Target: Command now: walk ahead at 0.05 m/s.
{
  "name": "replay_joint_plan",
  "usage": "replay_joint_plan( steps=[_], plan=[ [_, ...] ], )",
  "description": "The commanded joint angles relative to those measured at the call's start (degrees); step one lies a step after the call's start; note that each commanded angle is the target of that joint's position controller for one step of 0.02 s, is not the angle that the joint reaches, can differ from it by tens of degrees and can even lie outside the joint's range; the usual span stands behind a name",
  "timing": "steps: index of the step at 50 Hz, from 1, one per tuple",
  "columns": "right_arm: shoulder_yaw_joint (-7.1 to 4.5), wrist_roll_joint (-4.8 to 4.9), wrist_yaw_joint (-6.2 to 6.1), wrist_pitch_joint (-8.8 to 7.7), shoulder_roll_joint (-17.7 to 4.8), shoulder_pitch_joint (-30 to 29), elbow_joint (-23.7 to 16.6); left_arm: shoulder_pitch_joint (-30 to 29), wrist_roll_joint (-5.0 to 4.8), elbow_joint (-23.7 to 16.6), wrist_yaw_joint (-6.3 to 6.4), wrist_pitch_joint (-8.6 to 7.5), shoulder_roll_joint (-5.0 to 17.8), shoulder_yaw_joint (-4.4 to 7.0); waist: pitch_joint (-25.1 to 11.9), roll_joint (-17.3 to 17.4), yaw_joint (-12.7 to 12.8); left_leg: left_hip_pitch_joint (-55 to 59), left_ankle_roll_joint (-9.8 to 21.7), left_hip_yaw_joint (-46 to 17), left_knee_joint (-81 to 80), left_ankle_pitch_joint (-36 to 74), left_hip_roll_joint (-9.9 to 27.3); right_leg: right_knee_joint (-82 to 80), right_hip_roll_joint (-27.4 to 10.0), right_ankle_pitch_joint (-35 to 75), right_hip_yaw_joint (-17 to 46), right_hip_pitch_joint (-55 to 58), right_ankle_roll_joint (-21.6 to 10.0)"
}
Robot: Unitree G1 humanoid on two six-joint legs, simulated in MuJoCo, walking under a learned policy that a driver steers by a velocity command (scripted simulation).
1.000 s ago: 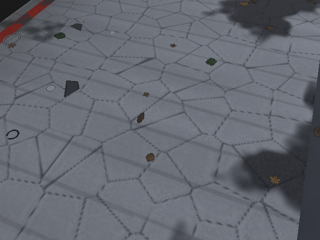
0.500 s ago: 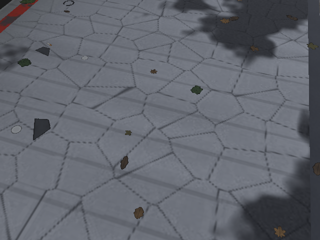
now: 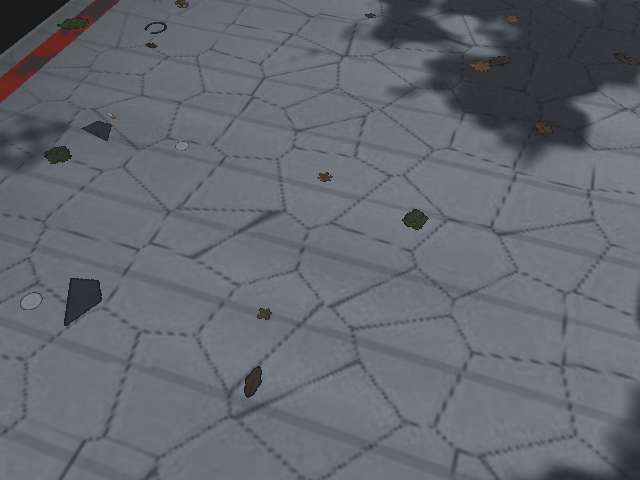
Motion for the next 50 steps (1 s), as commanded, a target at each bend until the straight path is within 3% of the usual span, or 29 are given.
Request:
replay_joint_plan(
  steps=[1,2,4,8,16,29,50],
  plan=[
    [-1.16,-0.46,0.0,-0.03,-7.43,4.95,-0.38,-1.04,-0.19,-2.34,0.33,-0.17,7.49,1.39,-0.19,-1.71,0.16,4.81,3.47,-1.01,-8.55,-1.54,2.03,-11.32,-6.96,-22.95,8.37,-3.39,0.06],
    [-1.36,0.07,0.17,-0.51,-7.6,4.08,0.31,-1.26,-0.09,-2.47,0.62,0.03,7.27,1.44,1.35,2.21,0.66,-2.42,3.84,-1.4,-10.58,-9.59,1.25,-8.74,-4.84,-18.13,5.68,1.96,1.03],
    [-0.72,-0.17,0.31,-1.83,-5.03,2.07,0.53,-0.55,-0.02,-1.91,0.98,0.16,6.66,1.34,1.12,4.39,1.47,-5.92,2.21,-1.67,-13.54,-8.76,1.21,-4.79,-4.68,-10.24,4.95,8.23,0.58],
    [-0.51,0.47,0.44,-3.21,-4.52,3.29,1.48,0.86,-0.11,-0.19,0.84,0.21,6.56,1.42,-1.14,1.73,0.98,-0.91,1.39,-0.78,-11.46,1.38,0.53,-2.75,-4.68,-1.15,4.43,9.24,-0.4],
    [-0.16,0.66,0.34,-2.69,-4.26,5.03,2.72,0.76,-0.6,1.81,0.8,0.75,6.82,1.55,-2.77,-1.27,0.1,3.1,1.86,0.42,-9.34,10.6,-0.25,-0.73,-4.81,8.08,4.14,10.89,-0.14],
    [0.19,0.6,0.28,-2.08,-3.12,5.08,3.75,0.87,-0.74,4.4,1.5,1.58,7.25,1.77,-1.28,-1.2,0.39,3.77,1.76,1.43,-10.21,10.39,-1.07,-0.72,-4.99,7.98,4.35,11.59,0.36],
    [0.8,0.56,-0.17,-2.23,-1.78,8.37,5.17,2.75,-0.72,6.7,1.8,1.67,6.0,1.61,0.88,-1.56,0.63,2.05,1.57,2.1,-11.59,3.43,-1.74,-2.08,-4.74,1.8,4.44,10.29,0.77]
  ],
)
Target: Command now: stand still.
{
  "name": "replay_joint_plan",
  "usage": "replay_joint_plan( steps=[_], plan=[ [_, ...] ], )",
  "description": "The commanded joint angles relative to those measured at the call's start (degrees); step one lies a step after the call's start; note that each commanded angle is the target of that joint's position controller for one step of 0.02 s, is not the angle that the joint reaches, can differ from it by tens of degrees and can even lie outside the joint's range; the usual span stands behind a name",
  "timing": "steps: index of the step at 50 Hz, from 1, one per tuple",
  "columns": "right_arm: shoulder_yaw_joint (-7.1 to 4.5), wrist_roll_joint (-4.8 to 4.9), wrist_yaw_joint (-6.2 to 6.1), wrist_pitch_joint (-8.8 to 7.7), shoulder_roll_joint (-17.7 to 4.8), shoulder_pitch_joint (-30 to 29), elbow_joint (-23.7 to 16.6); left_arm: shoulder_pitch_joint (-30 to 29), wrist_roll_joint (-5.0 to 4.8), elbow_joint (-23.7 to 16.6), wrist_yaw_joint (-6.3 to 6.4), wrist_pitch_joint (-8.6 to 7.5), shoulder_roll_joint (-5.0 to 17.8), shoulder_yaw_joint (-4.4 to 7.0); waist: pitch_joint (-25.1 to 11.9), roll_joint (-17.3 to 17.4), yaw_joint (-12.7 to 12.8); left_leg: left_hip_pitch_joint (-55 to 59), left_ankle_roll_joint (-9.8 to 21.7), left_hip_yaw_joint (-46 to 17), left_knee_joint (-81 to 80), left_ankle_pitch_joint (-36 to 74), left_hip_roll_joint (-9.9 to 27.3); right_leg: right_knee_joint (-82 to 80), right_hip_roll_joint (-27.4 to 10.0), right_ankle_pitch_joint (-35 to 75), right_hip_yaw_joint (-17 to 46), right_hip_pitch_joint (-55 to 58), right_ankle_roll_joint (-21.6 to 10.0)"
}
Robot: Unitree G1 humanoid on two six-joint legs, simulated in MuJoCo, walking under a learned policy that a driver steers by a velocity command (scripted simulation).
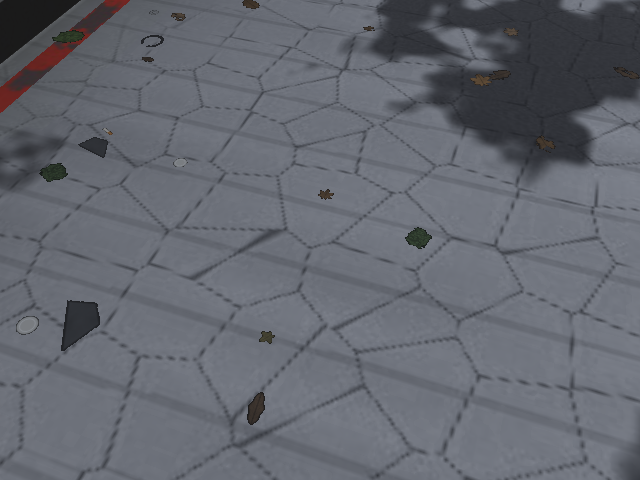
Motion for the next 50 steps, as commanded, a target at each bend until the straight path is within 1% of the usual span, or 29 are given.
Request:
replay_joint_plan(
  steps=[1,23,50],
  plan=[
    [-0.74,0.02,-0.19,-0.33,-5.22,3.84,-0.77,0.53,0.0,-1.45,0.19,-0.4,5.76,0.78,0.17,0.26,0.02,-7.05,0.95,-0.84,-6.05,5.45,1.15,-3.72,-1.71,7.1,1.73,4.98,-1.93],
    [-0.43,0.17,-0.25,-0.56,-3.82,7.64,-0.58,3.56,-0.15,-1.14,0.39,-0.51,4.63,0.41,0.71,0.33,0.05,-7.59,0.98,-0.7,-5.95,5.7,0.95,-3.43,-1.59,7.5,1.73,4.54,-1.93],
    [-0.47,0.28,-0.2,-0.66,-2.88,9.84,-1.05,5.69,-0.28,-1.37,0.57,-0.59,3.83,0.3,1.15,0.42,0.04,-7.65,1.14,-0.77,-5.73,6.69,0.83,-2.77,-1.52,8.56,1.52,4.53,-1.7]
  ],
)
Over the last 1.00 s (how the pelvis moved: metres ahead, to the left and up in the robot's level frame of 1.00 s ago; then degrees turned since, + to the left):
0.05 0.02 0.01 -1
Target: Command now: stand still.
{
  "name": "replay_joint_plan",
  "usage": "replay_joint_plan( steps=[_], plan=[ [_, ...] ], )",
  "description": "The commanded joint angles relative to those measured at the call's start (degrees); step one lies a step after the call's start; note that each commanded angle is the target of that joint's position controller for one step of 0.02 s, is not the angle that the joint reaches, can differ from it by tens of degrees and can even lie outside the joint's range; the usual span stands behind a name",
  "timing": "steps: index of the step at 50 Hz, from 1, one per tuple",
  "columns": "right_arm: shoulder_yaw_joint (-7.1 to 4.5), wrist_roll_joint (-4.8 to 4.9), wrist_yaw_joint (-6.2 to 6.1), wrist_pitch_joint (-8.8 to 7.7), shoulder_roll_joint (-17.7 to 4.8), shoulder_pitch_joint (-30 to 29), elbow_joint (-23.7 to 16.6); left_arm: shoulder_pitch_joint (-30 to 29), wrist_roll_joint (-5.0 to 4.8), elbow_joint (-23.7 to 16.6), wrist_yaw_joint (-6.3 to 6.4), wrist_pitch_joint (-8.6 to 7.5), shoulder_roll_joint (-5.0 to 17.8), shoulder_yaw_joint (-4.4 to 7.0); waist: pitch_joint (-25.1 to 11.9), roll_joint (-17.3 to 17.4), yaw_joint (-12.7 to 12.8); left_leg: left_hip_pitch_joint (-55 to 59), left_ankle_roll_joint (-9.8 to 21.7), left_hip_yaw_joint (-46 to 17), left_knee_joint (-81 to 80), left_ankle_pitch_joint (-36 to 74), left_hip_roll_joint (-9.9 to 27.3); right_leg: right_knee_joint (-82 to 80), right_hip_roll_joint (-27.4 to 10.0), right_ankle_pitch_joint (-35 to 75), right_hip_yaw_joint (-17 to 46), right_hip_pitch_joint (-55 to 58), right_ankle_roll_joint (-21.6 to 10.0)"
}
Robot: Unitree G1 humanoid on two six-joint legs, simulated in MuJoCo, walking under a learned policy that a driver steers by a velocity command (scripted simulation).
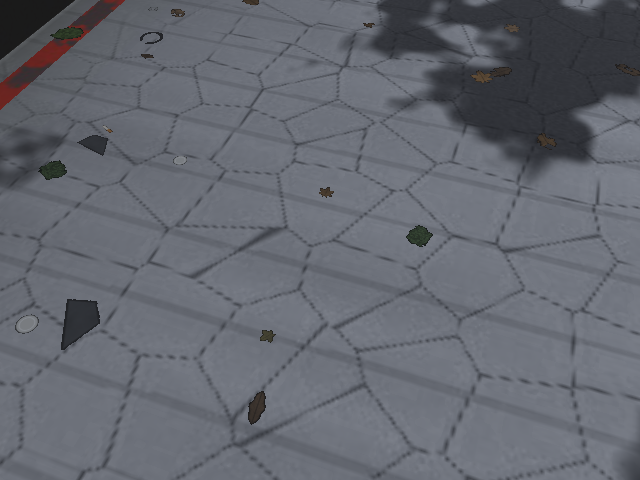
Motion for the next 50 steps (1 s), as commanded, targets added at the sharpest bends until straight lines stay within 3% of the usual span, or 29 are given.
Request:
replay_joint_plan(
  steps=[1,15,16,18,19,21,22,23,25,27,28,29,30,31,32,33,35,36,38,42,47,49,50],
  plan=[
    [-0.76,0.01,-0.12,-0.19,-4.67,5.55,-0.38,2.2,0.0,-1.13,0.17,-0.29,5.29,0.77,1.44,0.45,0.0,-7.25,0.94,-0.91,-6.03,7.23,1.02,-3.37,-1.3,9.19,1.31,5.14,-1.95],
    [-0.8,0.05,-0.07,-0.24,-4.29,6.19,-0.6,3.05,-0.05,-1.13,0.24,-0.34,4.94,0.77,1.71,0.47,0.01,-7.33,1.08,-1.0,-6.04,7.35,0.96,-3.17,-1.3,9.2,1.2,5.08,-1.75],
    [-0.77,0.12,-0.12,-0.15,-3.91,7.38,0.02,4.07,-0.04,-0.58,0.25,-0.29,4.38,0.65,0.37,0.67,-0.04,-6.77,1.4,-0.55,-6.36,1.51,0.48,-2.88,-0.48,3.18,0.28,5.58,-1.82],
    [-1.57,0.81,-0.49,0.11,-6.08,6.93,-0.58,4.48,-0.68,-0.55,0.35,-0.32,5.14,1.15,3.26,2.71,-0.14,-9.22,4.13,-2.49,-6.94,-17.3,0.96,0.31,2.12,-17.32,-2.2,0.85,-2.6],
    [-1.87,1.12,-0.64,-0.06,-6.88,7.03,-1.23,3.4,-0.71,-1.24,0.28,-0.78,5.22,1.25,6.01,3.43,-0.68,-10.51,5.87,-5.47,-8.54,-24.62,2.96,1.84,2.15,-22.5,-2.12,-3.41,-3.11],
    [-2.9,1.85,-0.43,-1.23,-9.73,10.66,-1.12,-0.09,-0.99,-3.3,-0.55,-2.84,2.92,0.82,8.91,8.46,-2.7,-7.36,10.6,-17.31,-14.67,-31.01,11.28,10.47,2.39,-16.68,-4.04,-11.38,-2.97],
    [-3.66,2.02,-0.27,-1.82,-11.66,10.28,-1.34,-1.48,-1.11,-4.26,-1.19,-3.88,2.23,0.64,10.34,11.33,-2.82,-6.28,13.43,-24.21,-17.66,-30.65,16.66,16.23,0.96,-11.81,-3.63,-14.59,-3.52],
    [-3.72,1.69,-0.12,-2.34,-11.41,9.49,-1.89,-2.59,-1.26,-5.09,-1.74,-4.74,2.64,0.71,11.28,10.78,-2.63,-6.04,14.83,-27.18,-18.73,-27.79,19.16,19.53,-0.99,-12.59,-1.85,-17.18,-4.46],
    [-3.48,1.73,0.51,-3.07,-10.23,6.19,-3.25,-1.62,-2.03,-5.83,-2.46,-6.03,3.13,0.85,11.17,9.36,-0.56,-4.52,12.99,-23.22,-16.35,-18.9,17.82,14.21,-2.45,-16.02,-1.06,-16.03,-5.93],
    [-3.42,2.25,1.05,-2.69,-10.23,2.57,-4.42,7.31,-2.0,-1.93,-2.71,-6.55,3.62,1.77,7.33,6.7,3.68,-11.6,8.94,-12.75,-10.03,-10.83,10.97,1.08,2.06,-5.82,-6.19,3.59,-5.35],
    [-3.33,2.03,1.14,-2.87,-10.44,1.16,-5.26,13.89,-1.49,0.44,-2.72,-6.33,5.18,2.84,4.33,4.77,6.19,-16.03,7.25,-8.63,-2.83,-0.93,7.76,0.47,2.69,-1.79,-4.69,13.47,-4.92],
    [-2.51,1.76,1.28,-3.41,-7.69,-1.43,-6.93,23.13,-1.23,1.94,-2.43,-6.39,10.19,4.49,1.11,-7.68,9.78,-24.25,3.24,0.01,18.56,5.38,1.18,-8.5,-8.32,-8.18,13.32,22.09,-9.08],
    [-1.54,1.97,1.09,-4.7,-3.53,-1.21,-9.02,29.02,-0.87,2.16,-3.13,-7.05,14.29,4.82,-2.95,-19.37,9.81,-35.04,2.02,-0.97,36.45,-10.56,-4.52,-18.97,-20.73,-10.81,40.12,28.39,-16.88],
    [-2.04,2.98,1.43,-5.59,-5.37,-1.91,-9.3,23.2,-0.1,0.96,-3.05,-7.88,10.02,3.1,0.09,-10.86,6.11,-39.87,3.65,-7.29,46.62,-10.24,-0.62,-18.78,-22.97,-12.58,41.71,25.01,-17.32],
    [-2.11,3.34,2.04,-6.06,-6.15,-2.65,-9.5,17.63,-0.28,-0.97,-3.12,-8.22,7.28,2.19,3.06,-6.47,4.01,-42.02,5.34,-7.71,49.01,-4.51,2.15,-18.09,-20.95,-10.64,33.75,21.99,-15.25],
    [-2.4,2.82,2.21,-6.35,-6.66,-3.04,-9.24,13.78,-0.17,-2.27,-3.48,-8.15,6.51,1.58,3.57,-3.27,2.52,-41.28,6.15,-6.65,47.1,1.11,4.52,-18.82,-18.09,-7.29,26.15,19.51,-13.21],
    [-3.67,1.87,2.51,-6.08,-8.64,-4.24,-9.28,12.59,0.16,-2.84,-3.72,-7.41,4.43,0.54,3.99,-3.13,1.24,-37.47,5.92,-4.6,40.98,6.97,6.82,-19.86,-13.18,4.33,14.99,16.47,-10.17],
    [-3.72,1.92,2.87,-5.6,-7.86,-4.22,-9.17,14.24,0.29,-2.5,-3.44,-7.01,4.1,0.31,3.62,-4.12,1.17,-36.17,5.31,-3.42,39.13,8.11,6.89,-20.05,-11.91,8.87,11.81,16.03,-9.71],
    [-3.38,1.69,3.26,-4.67,-5.99,-6.95,-10.13,16.72,0.37,-2.13,-2.58,-6.55,5.48,0.29,4.12,-3.58,1.25,-37.21,3.56,-1.66,35.4,10.06,6.93,-20.73,-11.34,15.04,8.57,15.39,-10.29],
    [-2.04,1.47,3.6,-4.64,-4.37,-19.82,-15.21,16.39,0.69,-3.83,-1.37,-6.02,8.2,0.53,6.78,-3.31,3.15,-34.63,1.65,0.61,17.06,18.07,5.07,-23.45,-10.25,15.49,4.6,10.74,-10.44],
    [-1.75,2.02,5.07,-5.07,-6.28,-27.1,-18.36,19.57,-0.6,-3.28,-1.15,-5.96,9.32,1.36,8.16,-4.25,3.42,-30.87,3.86,1.11,5.81,20.55,2.91,-22.92,-13.13,17.46,2.66,16.27,-9.96],
    [-2.43,1.93,5.55,-5.46,-8.13,-25.32,-18.58,18.38,-0.42,-3.68,-1.17,-5.61,10.31,1.86,5.37,-5.27,0.96,-26.25,5.81,1.64,3.93,18.0,1.22,-17.89,-14.14,30.07,1.53,20.51,-8.74],
    [-3.21,1.9,5.5,-5.51,-9.75,-21.83,-17.89,17.64,-0.14,-3.95,-1.18,-5.3,11.19,2.2,1.94,-6.78,-1.29,-20.73,6.82,2.72,4.53,16.24,-0.66,-12.99,-14.25,41.11,0.96,22.05,-8.09]
  ],
)
Over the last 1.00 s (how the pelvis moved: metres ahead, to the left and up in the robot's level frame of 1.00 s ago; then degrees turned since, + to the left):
0.00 0.00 0.00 0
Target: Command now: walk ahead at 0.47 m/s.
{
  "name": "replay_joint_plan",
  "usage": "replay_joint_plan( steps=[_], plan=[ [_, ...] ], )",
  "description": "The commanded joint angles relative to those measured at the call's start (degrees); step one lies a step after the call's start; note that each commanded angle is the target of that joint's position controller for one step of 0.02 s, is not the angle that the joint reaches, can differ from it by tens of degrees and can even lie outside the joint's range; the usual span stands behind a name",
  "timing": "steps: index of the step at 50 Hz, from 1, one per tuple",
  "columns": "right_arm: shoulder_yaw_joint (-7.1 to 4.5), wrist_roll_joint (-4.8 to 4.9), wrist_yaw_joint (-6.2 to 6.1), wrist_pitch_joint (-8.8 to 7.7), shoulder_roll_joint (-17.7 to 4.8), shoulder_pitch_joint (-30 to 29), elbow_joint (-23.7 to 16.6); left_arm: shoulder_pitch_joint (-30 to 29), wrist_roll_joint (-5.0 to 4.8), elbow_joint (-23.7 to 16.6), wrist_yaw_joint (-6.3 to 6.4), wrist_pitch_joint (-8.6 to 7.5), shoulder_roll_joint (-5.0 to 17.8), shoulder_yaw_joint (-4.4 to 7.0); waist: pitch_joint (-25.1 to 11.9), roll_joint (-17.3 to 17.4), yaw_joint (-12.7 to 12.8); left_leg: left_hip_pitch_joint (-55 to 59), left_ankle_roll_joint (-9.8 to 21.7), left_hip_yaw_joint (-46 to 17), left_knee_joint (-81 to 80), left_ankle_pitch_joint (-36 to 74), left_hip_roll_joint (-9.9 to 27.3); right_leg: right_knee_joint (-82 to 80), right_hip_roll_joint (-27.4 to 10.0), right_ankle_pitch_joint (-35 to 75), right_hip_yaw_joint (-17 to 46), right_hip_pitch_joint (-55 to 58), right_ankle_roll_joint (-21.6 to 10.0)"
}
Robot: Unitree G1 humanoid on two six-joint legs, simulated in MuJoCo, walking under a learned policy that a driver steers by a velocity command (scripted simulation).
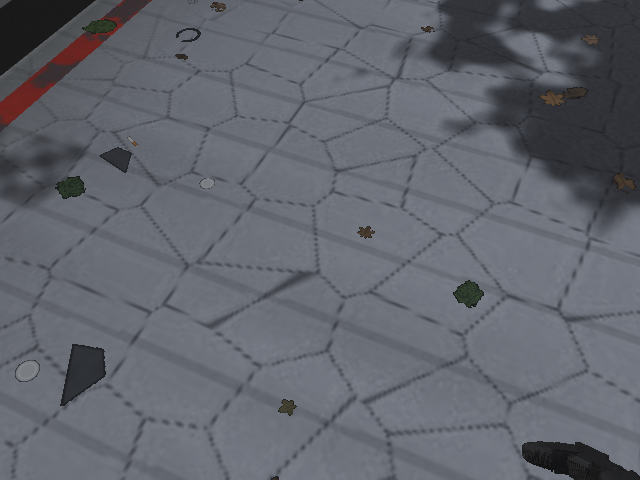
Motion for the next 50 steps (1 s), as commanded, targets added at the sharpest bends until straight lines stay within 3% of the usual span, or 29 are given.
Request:
replay_joint_plan(
  steps=[1,2,3,4,5,6,7,8,10,11,14,17,20,24,26,29,30,31,32,33,34,35,36,37,38,40,43,47,50],
  plan=[
    [-3.3,0.14,0.03,-0.84,-9.04,8.84,-0.84,-1.05,0.44,-2.17,0.2,0.56,10.74,2.27,-2.94,-9.02,-10.58,17.22,3.44,2.61,-0.01,-3.22,-4.81,15.84,-13.86,60.15,2.23,-5.27,-6.85],
    [-4.64,0.19,-0.52,-0.58,-11.64,19.13,2.04,-2.04,0.65,-2.96,-0.01,0.76,9.91,1.84,-8.68,-8.61,-15.4,33.24,5.34,0.09,0.33,-2.83,-3.06,29.26,-11.47,57.57,1.68,-13.99,-5.04],
    [-5.85,-1.21,-1.32,-0.25,-16.89,28.17,3.83,0.44,1.15,-4.56,-0.45,0.47,5.39,0.5,-17.91,2.04,-15.47,52.85,10.14,-19.66,-1.35,-10.88,11.49,50.79,-4.95,33.01,0.08,-31.67,-2.95],
    [-5.18,-2.03,-0.88,-0.37,-16.29,28.77,4.27,5.61,-0.65,-3.75,-0.96,-1.13,-1.13,-1.22,-27.57,15.11,-12.04,61.99,17.3,-48.26,-14.2,-19.69,22.86,68.65,4.12,-7.53,7.93,-44.63,-1.45],
    [-3.84,-1.58,-0.66,-0.72,-11.59,24.03,3.91,0.42,-2.27,-4.89,-1.07,-2.46,5.33,0.51,-20.16,9.39,-12.23,54.93,13.48,-44.37,-16.79,-21.3,20.34,73.52,0.47,-6.11,13.44,-49.6,-2.77],
    [-2.98,-1.44,-0.78,-0.94,-8.58,19.14,3.23,-5.12,-3.17,-6.71,-0.84,-2.79,7.67,1.19,-11.66,6.13,-10.76,45.24,10.46,-32.45,-16.94,-16.9,18.62,72.99,-2.61,-1.88,10.77,-51.07,-3.58],
    [-2.51,-1.68,-0.44,-1.56,-7.29,14.65,3.08,-7.73,-2.65,-7.38,-0.16,-2.57,7.2,1.36,-7.27,-0.09,-8.28,35.4,8.61,-24.76,-18.74,-10.71,16.67,68.96,-5.73,3.1,9.95,-48.21,-3.73],
    [-2.11,-2.11,-0.27,-2.09,-5.4,12.32,3.38,-7.95,-1.72,-7.13,0.36,-1.7,7.17,2.22,-5.3,0.18,-6.26,29.3,6.97,-18.7,-20.23,-7.21,14.24,65.06,-7.77,5.62,10.03,-44.77,-4.05],
    [-1.93,-2.64,-0.27,-2.27,-4.07,12.23,4.86,-4.48,-1.77,-6.22,0.28,0.37,4.38,2.42,-3.29,2.96,-3.86,23.34,6.39,-11.77,-23.4,-6.55,11.94,61.96,-9.07,7.3,10.23,-40.35,-4.55],
    [-2.05,-2.52,-0.49,-2.45,-4.6,12.72,5.49,-4.75,-1.85,-6.49,0.32,1.13,3.72,2.51,-1.88,2.98,-3.43,21.83,6.71,-9.39,-24.76,-5.68,11.72,60.84,-9.24,7.69,9.94,-40.93,-4.52],
    [-2.65,-2.72,-1.7,-2.57,-7.03,14.11,6.41,-10.79,-1.22,-9.28,0.45,2.13,4.85,3.15,1.25,1.88,-3.51,22.68,7.01,-4.82,-27.09,-3.65,11.94,55.82,-9.55,14.51,11.16,-48.58,-3.68],
    [-2.82,-2.98,-2.93,-2.1,-7.95,16.33,6.81,-15.67,-0.82,-11.14,-0.44,1.5,5.11,3.44,2.09,0.99,-4.55,26.83,6.14,-0.59,-27.15,-0.4,11.53,47.22,-8.49,23.03,11.31,-53.53,-2.8],
    [-2.9,-2.65,-3.78,-1.61,-9.05,18.16,6.67,-21.74,-0.52,-13.33,-1.7,1.0,4.29,2.9,3.05,0.34,-6.46,29.53,4.85,4.05,-27.22,1.82,11.09,37.85,-7.74,28.74,6.94,-53.22,-2.56],
    [-3.29,-1.95,-4.21,-0.2,-10.16,23.34,7.64,-29.65,-0.49,-17.4,-3.35,0.9,3.09,1.97,5.17,-0.45,-9.55,38.45,4.44,7.13,-24.2,5.95,13.22,30.56,-6.97,26.41,2.77,-56.56,-3.41],
    [-3.62,-1.5,-4.23,0.73,-10.94,23.98,7.56,-31.51,-0.7,-19.42,-4.2,0.93,3.25,1.87,5.33,0.26,-9.54,42.14,4.06,8.42,-21.04,11.84,14.37,28.61,-5.87,21.54,0.41,-56.42,-4.33],
    [-4.32,-0.97,-4.65,1.77,-13.53,21.09,5.96,-26.59,-0.99,-20.6,-4.92,1.19,6.54,3.37,-0.11,4.35,-4.79,43.19,2.19,11.08,-8.99,40.92,14.48,28.2,-0.11,12.91,-4.89,-43.89,-7.49],
    [-4.45,-0.85,-4.74,2.18,-14.32,19.82,5.39,-20.02,-1.24,-19.55,-4.88,1.25,9.15,4.69,-3.98,5.15,-0.87,41.62,1.3,11.58,0.42,46.58,13.74,26.98,2.38,12.0,-5.65,-34.94,-9.2],
    [-4.21,-0.57,-4.71,2.18,-14.17,18.55,4.67,-10.54,-1.27,-17.33,-4.11,1.33,13.09,6.8,-9.04,3.71,4.26,34.8,-1.0,12.46,13.99,40.76,11.27,21.92,4.03,16.3,-3.84,-19.79,-11.66],
    [-2.91,-2.42,-4.4,1.34,-9.99,19.91,2.9,-4.64,-1.0,-15.96,-2.68,1.91,18.95,8.3,-13.96,-7.43,3.77,17.44,-3.49,11.8,33.36,4.21,7.07,21.94,-8.05,18.1,14.99,-2.83,-15.41],
    [-0.94,-1.75,-3.29,-1.13,-4.05,23.74,-0.2,-6.45,-0.37,-17.82,-3.0,1.1,21.51,8.18,-22.5,-15.76,-1.98,-3.34,-5.73,-0.34,51.07,-33.51,-5.4,11.37,-20.53,8.31,50.42,12.57,-27.56],
    [-2.11,0.52,-2.48,-3.43,-9.48,15.34,-1.69,-4.61,0.19,-17.61,-3.3,0.74,16.06,6.6,-21.27,-7.31,2.25,-9.86,-3.73,-9.06,52.54,-30.45,-2.54,6.76,-19.37,8.36,48.32,12.48,-23.74],
    [-2.2,1.52,-2.23,-4.21,-9.88,12.35,-2.92,-7.24,0.05,-17.57,-3.23,0.26,13.17,5.84,-13.75,-5.94,1.1,-12.39,-2.21,-8.32,48.94,-25.25,-0.11,7.17,-17.43,12.47,38.68,5.86,-21.16],
    [-2.24,0.41,-2.7,-4.22,-9.53,12.4,-2.12,-12.24,-0.35,-18.77,-3.31,-0.05,11.23,5.17,-9.01,0.04,-2.17,-9.05,-2.18,-8.11,43.73,-21.11,2.66,6.96,-14.59,18.32,31.27,-3.93,-19.04],
    [-2.93,-0.86,-3.07,-3.58,-10.35,13.12,-1.67,-15.97,-0.23,-19.87,-3.15,-0.16,9.37,4.56,-6.83,0.17,-4.39,-4.77,-2.76,-7.94,39.08,-18.96,4.31,6.24,-12.49,23.03,26.26,-11.37,-17.82],
    [-3.25,-1.21,-3.0,-2.58,-10.49,14.38,-1.7,-17.46,0.24,-20.74,-2.87,-0.19,8.74,4.21,-6.14,-0.75,-6.02,-0.99,-3.37,-8.18,37.02,-17.69,5.35,4.91,-11.16,25.05,24.15,-16.11,-17.5],
    [-3.28,-2.03,-3.12,-1.18,-9.25,14.47,-2.54,-16.91,-0.13,-20.95,-2.23,-0.4,10.25,4.48,-4.9,-1.0,-7.02,0.78,-5.38,-7.06,32.03,-16.1,5.37,3.44,-9.88,29.24,21.43,-20.99,-17.83],
    [-2.81,-2.68,-3.52,-0.46,-7.96,8.22,-5.1,-13.84,-0.31,-20.81,-0.95,-0.33,12.61,5.06,-2.63,-2.35,-5.47,-1.04,-7.78,-5.68,20.73,-7.81,3.85,2.72,-7.75,30.81,17.91,-23.99,-16.85],
    [-1.94,-2.01,-2.79,-1.02,-6.39,0.07,-7.6,-10.85,-0.66,-20.71,-0.43,0.39,12.66,5.07,-1.57,-5.71,-2.03,3.36,-7.57,-4.73,2.75,4.98,-0.37,4.42,-4.8,22.96,16.17,-25.3,-13.23],
    [-2.18,-1.3,-1.99,-1.66,-7.88,-2.8,-9.33,-8.55,-0.93,-20.15,-0.39,0.76,12.62,5.09,-1.65,-6.96,-0.87,5.21,-6.73,-5.75,-2.14,5.4,-1.74,7.5,-6.71,19.83,20.12,-22.32,-12.42]
  ],
)
Over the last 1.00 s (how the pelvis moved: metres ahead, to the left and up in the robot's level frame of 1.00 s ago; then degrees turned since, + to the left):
0.25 -0.01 -0.01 0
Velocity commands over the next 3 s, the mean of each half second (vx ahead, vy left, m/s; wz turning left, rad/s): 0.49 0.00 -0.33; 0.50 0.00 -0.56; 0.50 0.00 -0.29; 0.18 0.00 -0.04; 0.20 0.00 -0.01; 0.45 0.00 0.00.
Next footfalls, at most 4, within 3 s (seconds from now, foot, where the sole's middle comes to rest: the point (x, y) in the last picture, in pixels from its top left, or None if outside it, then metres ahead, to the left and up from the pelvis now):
0.04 left None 0.23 0.12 -0.76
0.62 right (442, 462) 0.50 -0.15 -0.76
1.12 left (412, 311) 0.85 -0.10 -0.76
1.60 right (562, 296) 0.92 -0.46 -0.76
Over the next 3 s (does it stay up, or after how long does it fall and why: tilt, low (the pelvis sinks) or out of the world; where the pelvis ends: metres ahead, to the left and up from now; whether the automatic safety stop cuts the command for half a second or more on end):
stays up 1.24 -0.48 0.02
